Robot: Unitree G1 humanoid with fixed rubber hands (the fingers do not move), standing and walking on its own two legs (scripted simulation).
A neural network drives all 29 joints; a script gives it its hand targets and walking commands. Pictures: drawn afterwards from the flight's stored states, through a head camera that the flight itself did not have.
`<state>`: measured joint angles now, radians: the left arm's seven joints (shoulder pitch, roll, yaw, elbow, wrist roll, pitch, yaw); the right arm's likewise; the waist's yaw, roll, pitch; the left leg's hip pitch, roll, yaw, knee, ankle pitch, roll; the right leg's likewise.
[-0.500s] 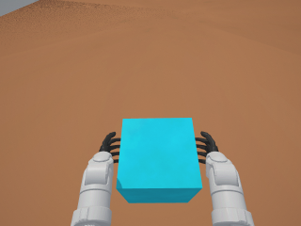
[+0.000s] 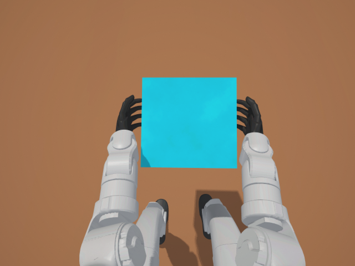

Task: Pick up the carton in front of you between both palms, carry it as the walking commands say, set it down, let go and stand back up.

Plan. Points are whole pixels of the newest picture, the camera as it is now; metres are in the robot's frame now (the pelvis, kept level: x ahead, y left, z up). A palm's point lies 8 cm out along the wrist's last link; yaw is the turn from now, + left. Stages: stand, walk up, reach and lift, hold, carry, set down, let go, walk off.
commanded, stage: set down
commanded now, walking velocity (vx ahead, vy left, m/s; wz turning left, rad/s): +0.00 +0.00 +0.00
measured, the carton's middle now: (187, 126) +0.42 -0.02 -0.18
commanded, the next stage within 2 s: none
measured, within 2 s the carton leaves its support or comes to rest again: rests again in 2.00 s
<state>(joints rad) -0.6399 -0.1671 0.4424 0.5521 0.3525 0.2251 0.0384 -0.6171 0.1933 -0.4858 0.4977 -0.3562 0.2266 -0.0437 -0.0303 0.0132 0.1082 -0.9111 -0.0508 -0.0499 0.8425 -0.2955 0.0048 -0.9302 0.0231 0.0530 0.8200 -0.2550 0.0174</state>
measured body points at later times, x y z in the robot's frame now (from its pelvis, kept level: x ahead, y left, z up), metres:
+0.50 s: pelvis -0.02 +0.00 -0.13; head +0.25 -0.01 +0.23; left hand +0.47 +0.13 -0.22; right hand +0.44 -0.17 -0.22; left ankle +0.05 +0.11 -0.69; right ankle +0.07 -0.13 -0.69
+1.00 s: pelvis -0.04 +0.00 -0.25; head +0.29 +0.01 +0.05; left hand +0.52 +0.12 -0.38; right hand +0.46 -0.18 -0.37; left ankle +0.05 +0.11 -0.69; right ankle +0.07 -0.13 -0.69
